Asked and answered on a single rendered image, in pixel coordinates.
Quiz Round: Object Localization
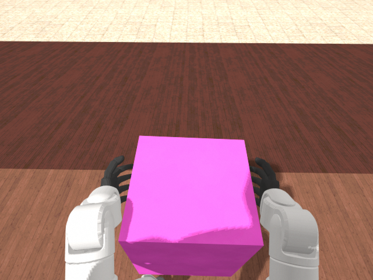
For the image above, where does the robot right forearm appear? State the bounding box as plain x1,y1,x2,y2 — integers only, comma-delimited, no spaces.
260,188,319,280

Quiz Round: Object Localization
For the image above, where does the robot left forearm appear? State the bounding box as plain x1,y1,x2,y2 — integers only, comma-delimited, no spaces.
65,185,122,280

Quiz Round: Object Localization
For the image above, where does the right robot hand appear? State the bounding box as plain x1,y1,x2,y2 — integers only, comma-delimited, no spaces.
249,157,280,207

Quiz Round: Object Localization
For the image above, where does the left robot hand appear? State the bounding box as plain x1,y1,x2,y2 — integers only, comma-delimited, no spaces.
101,155,133,203

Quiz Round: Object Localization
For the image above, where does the carton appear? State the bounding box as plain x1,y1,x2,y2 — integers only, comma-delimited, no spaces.
118,136,264,277

